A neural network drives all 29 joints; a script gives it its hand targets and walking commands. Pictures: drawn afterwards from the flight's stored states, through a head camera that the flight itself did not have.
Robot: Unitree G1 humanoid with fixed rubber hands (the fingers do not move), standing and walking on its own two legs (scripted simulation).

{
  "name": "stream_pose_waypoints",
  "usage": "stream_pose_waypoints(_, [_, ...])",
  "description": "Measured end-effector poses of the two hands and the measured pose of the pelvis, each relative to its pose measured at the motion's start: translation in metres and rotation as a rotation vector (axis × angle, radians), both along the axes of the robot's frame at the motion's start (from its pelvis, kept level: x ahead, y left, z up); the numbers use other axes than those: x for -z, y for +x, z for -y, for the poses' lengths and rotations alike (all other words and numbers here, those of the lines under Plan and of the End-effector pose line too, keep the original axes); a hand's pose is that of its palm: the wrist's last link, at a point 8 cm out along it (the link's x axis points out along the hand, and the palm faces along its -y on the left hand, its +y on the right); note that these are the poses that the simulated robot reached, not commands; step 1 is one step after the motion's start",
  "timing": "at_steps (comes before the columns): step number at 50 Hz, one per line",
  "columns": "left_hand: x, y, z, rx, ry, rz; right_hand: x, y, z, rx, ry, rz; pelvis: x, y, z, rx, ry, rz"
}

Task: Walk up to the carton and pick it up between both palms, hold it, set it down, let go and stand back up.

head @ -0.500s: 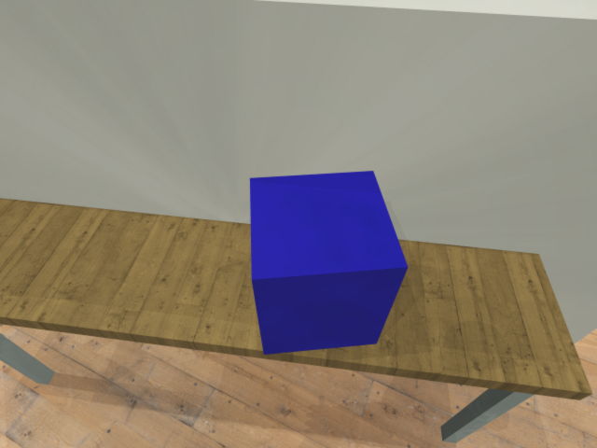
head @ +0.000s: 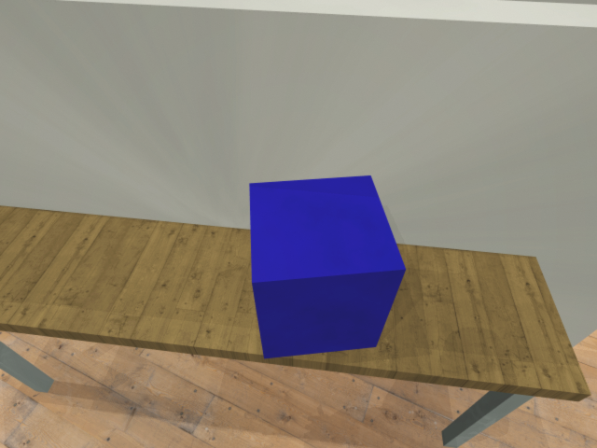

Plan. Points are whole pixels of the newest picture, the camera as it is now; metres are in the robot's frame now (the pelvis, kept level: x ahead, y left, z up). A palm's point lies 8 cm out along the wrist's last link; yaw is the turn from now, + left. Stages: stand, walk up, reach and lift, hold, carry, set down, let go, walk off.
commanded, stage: stand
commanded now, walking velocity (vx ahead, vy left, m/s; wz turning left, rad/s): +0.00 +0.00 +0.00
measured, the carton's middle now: (316, 269) +0.42 -0.02 -0.05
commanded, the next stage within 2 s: walk up in 1.72 s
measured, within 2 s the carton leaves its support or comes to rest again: neither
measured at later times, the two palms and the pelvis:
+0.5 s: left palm out of the picture +0.01 +0.25 -0.13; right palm out of the picture +0.02 -0.25 -0.13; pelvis +0.00 +0.00 +0.00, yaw +0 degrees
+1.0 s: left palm out of the picture +0.02 +0.24 -0.13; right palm out of the picture +0.03 -0.25 -0.13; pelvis +0.01 +0.00 +0.00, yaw +0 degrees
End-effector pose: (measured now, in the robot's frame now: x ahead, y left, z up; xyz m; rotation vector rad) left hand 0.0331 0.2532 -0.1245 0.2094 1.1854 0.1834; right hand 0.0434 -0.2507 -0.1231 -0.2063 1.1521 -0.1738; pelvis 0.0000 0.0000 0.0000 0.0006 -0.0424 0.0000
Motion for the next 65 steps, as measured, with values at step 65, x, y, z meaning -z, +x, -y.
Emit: stream_pose_waypoints(65, [0.007,-0.014,0.013,-0.022,-0.021,-0.091,0.008,-0.020,-0.006,0.024,0.014,-0.119,-0.002,0.007,0.002,-0.005,-0.002,-0.012])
